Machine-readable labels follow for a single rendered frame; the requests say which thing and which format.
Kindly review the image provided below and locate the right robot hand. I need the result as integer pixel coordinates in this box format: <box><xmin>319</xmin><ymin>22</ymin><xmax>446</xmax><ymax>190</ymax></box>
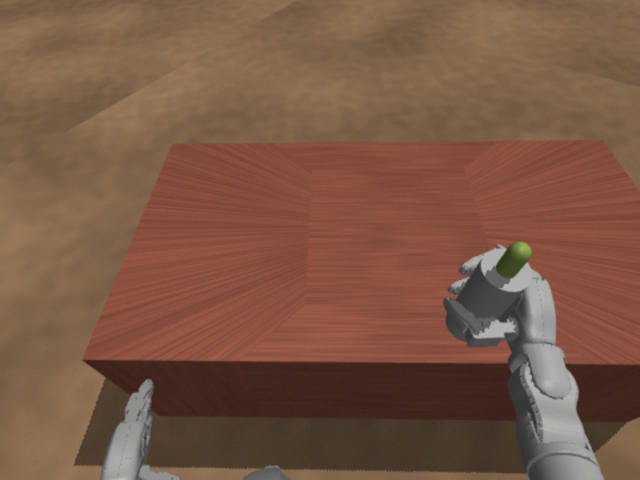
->
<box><xmin>443</xmin><ymin>245</ymin><xmax>556</xmax><ymax>352</ymax></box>

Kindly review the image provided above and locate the bottle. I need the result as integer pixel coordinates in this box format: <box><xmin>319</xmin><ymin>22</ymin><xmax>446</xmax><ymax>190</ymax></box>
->
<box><xmin>446</xmin><ymin>242</ymin><xmax>533</xmax><ymax>342</ymax></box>

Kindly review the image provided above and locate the right robot arm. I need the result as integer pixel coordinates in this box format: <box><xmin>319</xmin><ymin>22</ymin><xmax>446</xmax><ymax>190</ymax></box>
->
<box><xmin>508</xmin><ymin>342</ymin><xmax>604</xmax><ymax>480</ymax></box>

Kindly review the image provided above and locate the left robot hand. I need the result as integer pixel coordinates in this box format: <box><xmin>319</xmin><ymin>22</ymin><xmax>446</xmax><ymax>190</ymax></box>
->
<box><xmin>100</xmin><ymin>379</ymin><xmax>180</xmax><ymax>480</ymax></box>

